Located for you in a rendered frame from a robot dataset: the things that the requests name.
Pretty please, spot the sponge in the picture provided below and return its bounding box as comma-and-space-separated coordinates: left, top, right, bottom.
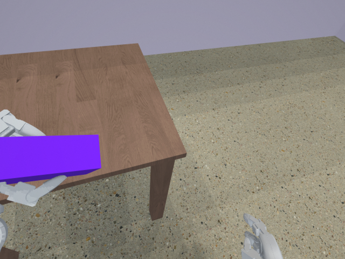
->
0, 135, 101, 185

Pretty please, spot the robot left hand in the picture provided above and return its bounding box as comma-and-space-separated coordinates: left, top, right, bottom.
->
0, 110, 67, 207

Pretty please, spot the robot right hand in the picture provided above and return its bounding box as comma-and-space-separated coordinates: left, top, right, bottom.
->
241, 213, 283, 259

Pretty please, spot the table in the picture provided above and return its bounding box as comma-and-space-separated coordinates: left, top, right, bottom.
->
0, 43, 187, 259

